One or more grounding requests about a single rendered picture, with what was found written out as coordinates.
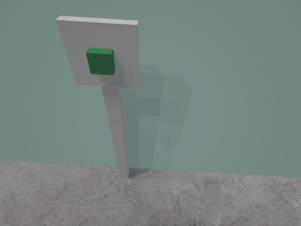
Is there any panel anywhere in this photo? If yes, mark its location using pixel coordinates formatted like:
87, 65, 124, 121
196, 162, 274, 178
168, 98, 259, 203
56, 16, 139, 179

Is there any button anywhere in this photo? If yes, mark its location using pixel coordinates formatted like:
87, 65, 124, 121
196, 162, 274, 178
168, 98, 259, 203
86, 48, 115, 75

